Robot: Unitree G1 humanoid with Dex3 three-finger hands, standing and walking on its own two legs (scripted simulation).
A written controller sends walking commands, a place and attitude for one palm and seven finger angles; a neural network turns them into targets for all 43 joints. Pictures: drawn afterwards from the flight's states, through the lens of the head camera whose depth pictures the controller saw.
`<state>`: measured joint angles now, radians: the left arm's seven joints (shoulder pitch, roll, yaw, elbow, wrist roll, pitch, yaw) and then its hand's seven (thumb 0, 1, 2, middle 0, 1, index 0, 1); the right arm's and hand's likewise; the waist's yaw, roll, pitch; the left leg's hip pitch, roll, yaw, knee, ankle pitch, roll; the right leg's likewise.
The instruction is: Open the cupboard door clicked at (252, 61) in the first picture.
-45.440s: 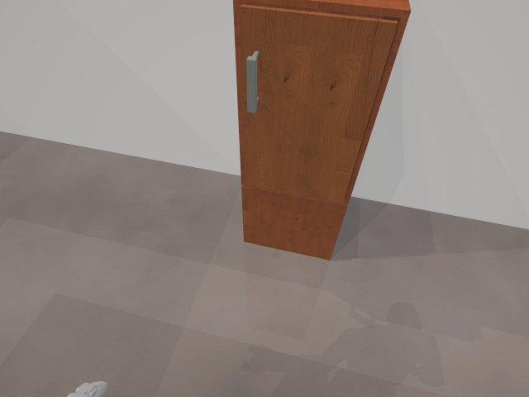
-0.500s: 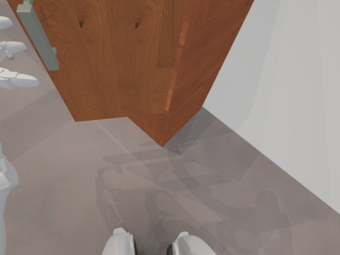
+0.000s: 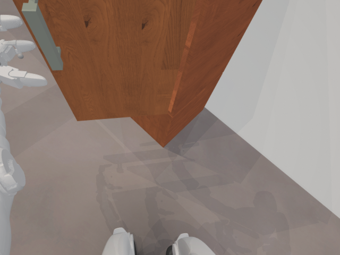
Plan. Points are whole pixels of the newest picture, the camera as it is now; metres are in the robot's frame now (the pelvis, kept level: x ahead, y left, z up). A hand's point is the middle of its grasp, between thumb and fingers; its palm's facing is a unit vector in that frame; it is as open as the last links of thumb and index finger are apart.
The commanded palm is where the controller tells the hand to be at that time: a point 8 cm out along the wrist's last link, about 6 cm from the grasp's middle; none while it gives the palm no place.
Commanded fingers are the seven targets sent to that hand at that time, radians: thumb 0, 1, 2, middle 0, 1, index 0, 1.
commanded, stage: slide the fingers in behind the handle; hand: left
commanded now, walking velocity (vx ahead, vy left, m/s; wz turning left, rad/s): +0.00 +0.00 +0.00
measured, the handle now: (46, 34) +0.57 +0.22 +0.11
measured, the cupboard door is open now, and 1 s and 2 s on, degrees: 53 53 53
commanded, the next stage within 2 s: close the thumb around the handle in 1.32 s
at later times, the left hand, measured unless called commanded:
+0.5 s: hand (42, 55) +0.52 +0.22 +0.11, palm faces +0.10 -0.99 +0.02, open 14.0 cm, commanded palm +0.49 +0.26 +0.11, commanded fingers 0.00 -0.50 0.30 -0.30 -1.20 -0.30 -1.20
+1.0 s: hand (58, 54) +0.52 +0.20 +0.11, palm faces +0.10 -0.99 +0.01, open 14.0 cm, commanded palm +0.50 +0.24 +0.11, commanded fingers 0.00 -0.50 0.30 -0.30 -1.20 -0.30 -1.20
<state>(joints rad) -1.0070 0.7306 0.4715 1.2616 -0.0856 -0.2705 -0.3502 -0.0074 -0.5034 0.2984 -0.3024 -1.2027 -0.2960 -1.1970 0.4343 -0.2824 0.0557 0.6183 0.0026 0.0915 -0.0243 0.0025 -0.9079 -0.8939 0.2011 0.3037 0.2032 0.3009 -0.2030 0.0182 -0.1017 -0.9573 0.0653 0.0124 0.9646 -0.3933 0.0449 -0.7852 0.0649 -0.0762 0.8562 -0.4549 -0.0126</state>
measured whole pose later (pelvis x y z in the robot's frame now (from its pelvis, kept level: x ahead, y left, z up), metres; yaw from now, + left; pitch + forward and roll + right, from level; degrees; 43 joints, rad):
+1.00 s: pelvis -0.01 -0.02 +0.00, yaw +0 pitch +20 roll -4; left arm -1.01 0.59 0.42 1.24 -0.07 -0.32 -0.19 -0.01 -0.50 0.30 -0.30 -1.20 -0.30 -1.20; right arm 0.45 -0.27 0.04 0.64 -0.01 0.07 0.01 0.00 -0.91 -0.89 0.20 0.30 0.20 0.30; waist -0.21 0.03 -0.10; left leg -0.93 0.07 0.02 0.95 -0.38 0.03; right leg -0.78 0.07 -0.07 0.88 -0.46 -0.03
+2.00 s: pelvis +0.00 -0.01 +0.00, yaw +0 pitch +20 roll -4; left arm -0.98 0.55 0.40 1.22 -0.07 -0.32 -0.15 0.01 0.63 0.78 -0.36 -1.32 -0.37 -1.32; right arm 0.44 -0.27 0.03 0.64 -0.01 0.07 0.02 0.00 -0.91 -0.89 0.20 0.30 0.20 0.30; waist -0.19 0.04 -0.11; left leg -0.91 0.06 0.02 0.95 -0.39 0.03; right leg -0.76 0.06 -0.07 0.88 -0.47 -0.03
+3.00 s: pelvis +0.01 -0.03 +0.02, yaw +1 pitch +9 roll +0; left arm -0.22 -0.01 0.10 0.33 -0.06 -0.14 0.41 0.02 0.67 0.73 -0.35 -1.29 -0.36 -1.31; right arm 0.22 -0.20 0.02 0.54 -0.02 0.08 0.04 0.01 -0.91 -0.89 0.20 0.30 0.20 0.30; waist -0.04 0.02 -0.14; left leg -0.60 0.03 0.05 0.80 -0.36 0.01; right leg -0.49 0.04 -0.03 0.79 -0.47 -0.04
